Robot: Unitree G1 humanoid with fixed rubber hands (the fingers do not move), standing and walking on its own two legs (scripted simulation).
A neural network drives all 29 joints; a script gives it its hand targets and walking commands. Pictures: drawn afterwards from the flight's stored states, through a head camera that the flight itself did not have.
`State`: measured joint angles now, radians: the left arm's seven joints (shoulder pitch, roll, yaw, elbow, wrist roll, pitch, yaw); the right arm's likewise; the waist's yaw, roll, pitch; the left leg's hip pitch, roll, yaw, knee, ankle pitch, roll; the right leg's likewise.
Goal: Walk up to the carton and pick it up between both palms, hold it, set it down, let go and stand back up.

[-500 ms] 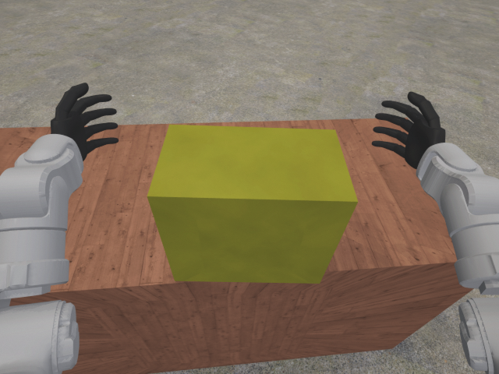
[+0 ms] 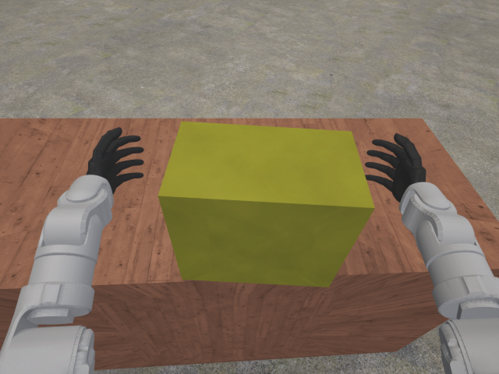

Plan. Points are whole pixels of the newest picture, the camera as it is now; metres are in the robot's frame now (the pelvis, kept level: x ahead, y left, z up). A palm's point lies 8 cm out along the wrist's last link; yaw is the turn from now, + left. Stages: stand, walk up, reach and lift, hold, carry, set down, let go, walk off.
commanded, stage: reach and lift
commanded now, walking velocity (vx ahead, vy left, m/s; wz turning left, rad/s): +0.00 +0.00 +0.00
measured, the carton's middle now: (260, 210) +0.39 -0.01 +0.04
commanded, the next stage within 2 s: none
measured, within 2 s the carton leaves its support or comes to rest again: neither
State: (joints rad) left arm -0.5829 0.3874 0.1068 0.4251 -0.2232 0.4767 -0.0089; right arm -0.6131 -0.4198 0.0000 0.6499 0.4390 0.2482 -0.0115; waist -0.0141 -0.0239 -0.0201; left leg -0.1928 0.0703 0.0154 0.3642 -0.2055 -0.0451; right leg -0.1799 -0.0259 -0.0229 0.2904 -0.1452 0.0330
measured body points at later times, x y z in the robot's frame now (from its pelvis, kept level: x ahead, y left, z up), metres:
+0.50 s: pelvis +0.00 +0.00 +0.00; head +0.03 +0.00 +0.45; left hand +0.40 +0.23 +0.09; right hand +0.41 -0.22 +0.08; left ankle -0.01 +0.14 -0.75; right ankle +0.00 -0.14 -0.75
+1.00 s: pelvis +0.00 +0.00 +0.00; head +0.02 +0.01 +0.45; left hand +0.41 +0.18 +0.08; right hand +0.41 -0.20 +0.09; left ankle -0.01 +0.14 -0.75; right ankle +0.00 -0.14 -0.75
